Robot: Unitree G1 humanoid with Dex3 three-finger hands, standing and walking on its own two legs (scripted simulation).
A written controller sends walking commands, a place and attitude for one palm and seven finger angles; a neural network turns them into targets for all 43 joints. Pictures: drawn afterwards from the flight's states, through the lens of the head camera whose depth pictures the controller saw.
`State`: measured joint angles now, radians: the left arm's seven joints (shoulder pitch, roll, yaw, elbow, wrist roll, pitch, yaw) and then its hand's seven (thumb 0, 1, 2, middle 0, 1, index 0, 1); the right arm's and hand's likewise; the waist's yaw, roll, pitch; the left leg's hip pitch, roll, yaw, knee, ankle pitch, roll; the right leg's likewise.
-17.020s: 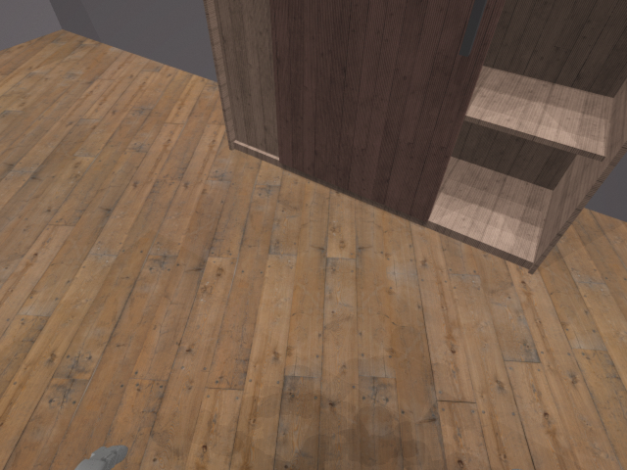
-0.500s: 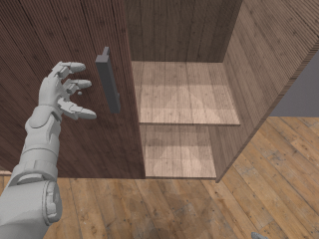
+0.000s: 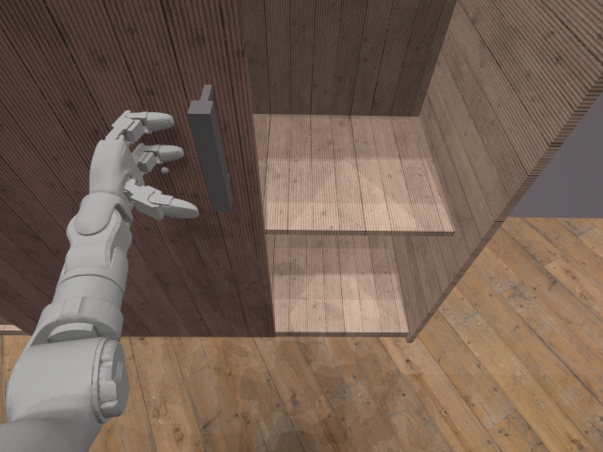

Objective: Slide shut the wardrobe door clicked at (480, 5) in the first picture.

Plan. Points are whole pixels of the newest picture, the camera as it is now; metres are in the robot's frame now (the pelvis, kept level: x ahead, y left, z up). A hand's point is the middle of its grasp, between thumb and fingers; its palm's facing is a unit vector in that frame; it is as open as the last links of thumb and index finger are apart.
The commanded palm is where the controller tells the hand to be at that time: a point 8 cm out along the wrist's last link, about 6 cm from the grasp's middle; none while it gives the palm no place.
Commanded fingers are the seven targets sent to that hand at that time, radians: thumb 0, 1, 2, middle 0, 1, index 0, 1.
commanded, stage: feel for the door with the fingertips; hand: left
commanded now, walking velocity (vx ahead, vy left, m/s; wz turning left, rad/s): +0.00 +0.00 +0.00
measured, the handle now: (215, 152) +0.50 +0.11 +0.12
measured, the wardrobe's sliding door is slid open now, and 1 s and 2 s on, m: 0.45 0.45 0.45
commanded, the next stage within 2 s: slide the fingers in behind the handle in 0.42 s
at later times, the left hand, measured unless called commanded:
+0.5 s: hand (196, 170) +0.46 +0.13 +0.12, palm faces +0.00 -1.00 -0.03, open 13.7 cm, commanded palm +0.43 +0.19 +0.12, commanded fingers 0.00 -0.50 0.30 -0.30 -1.20 -0.30 -1.20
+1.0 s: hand (187, 181) +0.44 +0.14 +0.12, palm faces -0.02 -1.00 +0.01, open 14.0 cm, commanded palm +0.42 +0.19 +0.12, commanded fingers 0.00 -0.50 0.30 -0.30 -1.20 -0.30 -1.20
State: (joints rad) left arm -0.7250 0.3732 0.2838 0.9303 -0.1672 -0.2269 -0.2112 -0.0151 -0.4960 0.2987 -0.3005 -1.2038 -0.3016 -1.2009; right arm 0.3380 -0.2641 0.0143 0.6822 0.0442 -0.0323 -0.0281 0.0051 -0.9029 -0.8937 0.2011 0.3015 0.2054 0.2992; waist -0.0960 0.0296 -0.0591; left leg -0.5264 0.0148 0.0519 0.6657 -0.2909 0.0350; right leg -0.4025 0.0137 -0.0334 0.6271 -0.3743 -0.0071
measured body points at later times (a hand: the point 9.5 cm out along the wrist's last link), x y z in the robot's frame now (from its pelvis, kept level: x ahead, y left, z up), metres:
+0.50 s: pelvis +0.00 -0.02 +0.00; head +0.04 -0.02 +0.45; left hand +0.45 +0.19 +0.13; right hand +0.05 -0.28 -0.12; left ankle +0.02 +0.09 -0.72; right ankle -0.04 -0.12 -0.72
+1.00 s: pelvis +0.00 -0.02 +0.00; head +0.04 -0.03 +0.45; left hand +0.43 +0.20 +0.12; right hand +0.08 -0.29 -0.12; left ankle +0.02 +0.09 -0.72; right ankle -0.04 -0.12 -0.72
